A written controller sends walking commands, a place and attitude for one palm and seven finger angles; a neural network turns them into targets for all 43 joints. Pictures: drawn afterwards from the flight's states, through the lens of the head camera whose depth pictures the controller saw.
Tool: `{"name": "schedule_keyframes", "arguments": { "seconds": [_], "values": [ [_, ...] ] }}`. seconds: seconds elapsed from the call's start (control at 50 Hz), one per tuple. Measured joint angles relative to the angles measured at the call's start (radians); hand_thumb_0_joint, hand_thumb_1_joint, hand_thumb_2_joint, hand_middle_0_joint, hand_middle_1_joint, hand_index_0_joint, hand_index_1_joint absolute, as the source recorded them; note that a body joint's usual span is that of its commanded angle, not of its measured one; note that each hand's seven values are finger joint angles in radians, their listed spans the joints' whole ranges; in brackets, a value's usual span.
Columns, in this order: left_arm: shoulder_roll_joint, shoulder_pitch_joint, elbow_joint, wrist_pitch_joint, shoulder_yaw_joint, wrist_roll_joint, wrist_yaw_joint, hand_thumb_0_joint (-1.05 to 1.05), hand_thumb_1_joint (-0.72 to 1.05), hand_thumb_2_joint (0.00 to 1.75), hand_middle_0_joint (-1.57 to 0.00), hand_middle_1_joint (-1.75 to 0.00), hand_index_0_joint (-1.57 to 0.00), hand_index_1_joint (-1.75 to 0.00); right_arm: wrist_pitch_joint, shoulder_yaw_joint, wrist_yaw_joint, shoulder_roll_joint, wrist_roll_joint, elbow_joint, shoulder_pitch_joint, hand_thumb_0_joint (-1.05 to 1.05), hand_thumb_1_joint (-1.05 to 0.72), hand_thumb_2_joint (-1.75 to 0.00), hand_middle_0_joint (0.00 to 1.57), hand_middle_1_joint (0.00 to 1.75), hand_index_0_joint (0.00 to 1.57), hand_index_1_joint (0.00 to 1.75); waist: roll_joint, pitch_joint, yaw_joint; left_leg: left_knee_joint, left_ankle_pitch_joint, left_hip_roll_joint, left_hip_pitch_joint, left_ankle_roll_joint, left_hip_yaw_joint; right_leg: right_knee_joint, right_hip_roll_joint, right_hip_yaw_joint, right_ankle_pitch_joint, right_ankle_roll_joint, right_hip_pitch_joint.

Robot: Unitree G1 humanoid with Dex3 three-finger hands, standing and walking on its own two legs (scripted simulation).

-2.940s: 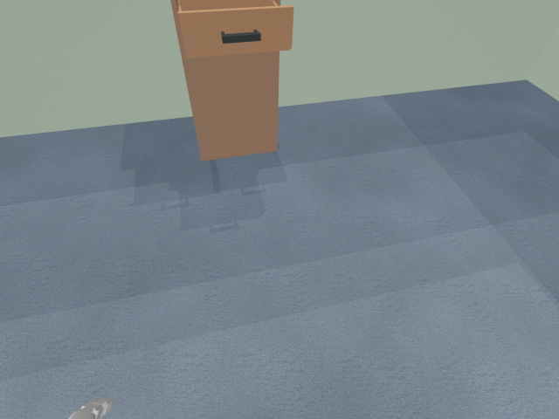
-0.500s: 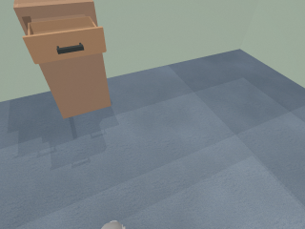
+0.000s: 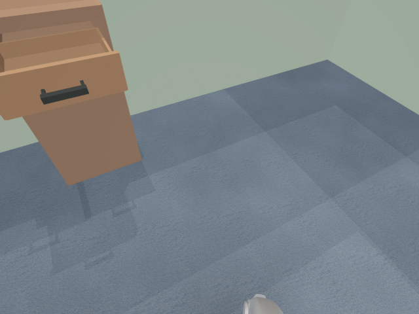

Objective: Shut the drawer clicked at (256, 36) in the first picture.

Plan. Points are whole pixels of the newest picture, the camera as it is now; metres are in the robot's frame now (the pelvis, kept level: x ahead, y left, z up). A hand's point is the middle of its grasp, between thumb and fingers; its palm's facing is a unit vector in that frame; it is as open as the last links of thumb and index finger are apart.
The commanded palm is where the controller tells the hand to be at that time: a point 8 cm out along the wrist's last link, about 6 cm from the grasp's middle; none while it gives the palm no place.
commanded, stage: walk to a spot facing it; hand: left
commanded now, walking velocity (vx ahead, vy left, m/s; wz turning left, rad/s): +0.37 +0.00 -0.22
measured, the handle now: (64, 90) +0.71 +0.50 +0.00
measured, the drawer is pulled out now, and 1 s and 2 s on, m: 0.29 0.29 0.29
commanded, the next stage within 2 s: turn to face it in 0.48 s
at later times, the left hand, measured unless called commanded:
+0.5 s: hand (177, 277) +0.23 +0.09 -0.16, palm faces +0.08 -0.98 -0.21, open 7.3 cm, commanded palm none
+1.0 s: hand (150, 241) +0.32 +0.17 -0.18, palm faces +0.35 -0.91 -0.23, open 7.4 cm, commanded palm none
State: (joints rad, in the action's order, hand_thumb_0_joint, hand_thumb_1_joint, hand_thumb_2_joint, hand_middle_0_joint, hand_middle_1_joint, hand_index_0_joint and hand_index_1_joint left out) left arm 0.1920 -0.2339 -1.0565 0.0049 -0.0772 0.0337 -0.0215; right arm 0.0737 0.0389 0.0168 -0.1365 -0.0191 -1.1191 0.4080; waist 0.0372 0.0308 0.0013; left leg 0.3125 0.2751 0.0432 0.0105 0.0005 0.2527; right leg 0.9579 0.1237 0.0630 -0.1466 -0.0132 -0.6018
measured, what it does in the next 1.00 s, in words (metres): walks ahead, turning left: right foot, then left foot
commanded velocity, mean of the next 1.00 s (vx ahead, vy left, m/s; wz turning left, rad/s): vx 0.14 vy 0.00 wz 0.40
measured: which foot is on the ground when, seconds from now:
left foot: down 0.00-0.16, up 0.18-0.76, down 0.78-1.00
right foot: up 0.00-0.14, down 0.16-0.76, up 0.78-1.00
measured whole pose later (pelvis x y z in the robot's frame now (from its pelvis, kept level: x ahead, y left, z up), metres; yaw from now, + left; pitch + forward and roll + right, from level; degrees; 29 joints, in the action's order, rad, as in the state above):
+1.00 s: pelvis +0.32 -0.04 -0.01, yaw +17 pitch -1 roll -1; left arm 0.22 -0.21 -0.96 0.03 -0.08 0.02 0.03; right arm -0.01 0.04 0.00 -0.18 -0.01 -0.96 0.17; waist 0.02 0.08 0.01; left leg 0.51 0.19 -0.03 0.31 0.09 0.08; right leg 1.12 0.12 0.02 -0.38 -0.08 -0.50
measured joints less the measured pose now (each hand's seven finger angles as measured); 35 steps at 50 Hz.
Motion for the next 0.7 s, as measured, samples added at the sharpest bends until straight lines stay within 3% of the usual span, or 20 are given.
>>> {"name": "schedule_keyframes", "arguments": {
  "seconds": [0.08,0.14,0.18,0.24,0.3,0.38,0.48,0.6,0.7],
  "values": [
    [-0.011,0.057,0.016,-0.001,0.009,-0.005,-0.005,0.01,0.91,0.90,-0.20,-0.30,-0.19,-0.30,-0.009,-0.002,-0.007,0.007,-0.007,-0.027,0.042,0.00,-0.92,-0.89,0.20,0.30,0.20,0.30,-0.020,0.019,-0.032,-0.001,0.056,0.016,-0.070,-0.038,0.025,-0.220,-0.009,0.037,-0.004,0.015,0.048],
    [-0.015,0.088,0.028,-0.016,0.012,-0.003,-0.007,0.01,0.91,0.90,-0.20,-0.30,-0.19,-0.30,-0.017,-0.002,-0.012,0.010,-0.009,-0.043,0.071,0.00,-0.92,-0.89,0.20,0.30,0.20,0.30,-0.040,0.030,-0.053,0.066,0.136,0.051,-0.101,-0.078,0.038,-0.319,-0.041,0.066,-0.033,0.042,0.118],
    [-0.014,0.102,0.039,-0.047,0.010,0.001,-0.005,0.01,0.91,0.90,-0.20,-0.30,-0.19,-0.30,-0.028,-0.002,-0.017,0.015,-0.004,-0.059,0.080,0.00,-0.92,-0.89,0.20,0.30,0.20,0.30,-0.052,0.038,-0.046,0.267,0.211,0.104,-0.047,-0.066,0.024,-0.327,-0.069,0.081,-0.018,0.076,0.153],
    [-0.020,0.107,0.042,-0.072,0.011,-0.012,0.006,0.01,0.91,0.90,-0.20,-0.30,-0.20,-0.30,-0.054,-0.002,-0.025,0.016,0.006,-0.058,0.029,0.00,-0.91,-0.89,0.20,0.30,0.20,0.30,-0.050,0.057,-0.041,0.758,0.193,0.098,0.174,-0.016,-0.134,-0.278,-0.089,0.092,-0.086,0.112,0.185],
    [-0.032,0.074,0.028,-0.074,0.011,-0.022,0.024,0.00,0.92,0.90,-0.20,-0.30,-0.20,-0.30,-0.056,0.010,-0.020,0.004,0.003,-0.027,-0.033,0.00,-0.91,-0.89,0.20,0.30,0.20,0.30,-0.052,0.038,-0.039,0.939,0.058,0.095,0.355,-0.002,-0.191,-0.376,-0.112,0.103,-0.079,0.111,0.275],
    [-0.023,0.022,0.006,-0.081,0.019,-0.016,0.034,-0.01,0.95,0.90,-0.20,-0.30,-0.20,-0.30,-0.059,0.019,-0.016,-0.016,-0.004,0.025,-0.099,0.00,-0.92,-0.89,0.20,0.30,0.20,0.30,-0.065,-0.006,-0.043,0.908,-0.058,0.099,0.513,-0.010,-0.214,-0.512,-0.136,0.131,-0.061,0.116,0.384],
    [-0.045,-0.050,-0.018,-0.085,0.039,-0.013,0.037,0.00,0.94,0.90,-0.20,-0.30,-0.20,-0.30,-0.076,0.027,-0.022,-0.034,-0.004,0.058,-0.150,0.00,-0.92,-0.90,0.20,0.30,0.20,0.30,-0.072,-0.037,-0.032,0.819,-0.133,0.092,0.603,-0.026,-0.207,-0.608,-0.150,0.177,-0.079,0.109,0.492],
    [-0.083,-0.124,-0.035,-0.080,0.059,-0.010,0.046,0.00,0.92,0.90,-0.20,-0.30,-0.20,-0.30,-0.100,0.021,-0.035,-0.042,-0.001,0.081,-0.211,0.00,-0.92,-0.90,0.20,0.30,0.20,0.30,-0.058,-0.007,-0.001,0.678,-0.109,0.081,0.603,-0.032,-0.158,-0.618,-0.142,0.239,-0.144,0.091,0.570],
    [-0.091,-0.176,-0.049,-0.059,0.064,-0.006,0.048,0.01,0.91,0.90,-0.20,-0.30,-0.20,-0.30,-0.107,0.007,-0.040,-0.038,-0.003,0.112,-0.275,0.00,-0.92,-0.90,0.20,0.30,0.20,0.30,-0.034,0.041,0.029,0.497,-0.050,0.047,0.519,-0.008,-0.110,-0.551,-0.105,0.281,-0.228,0.059,0.595]
  ]
}}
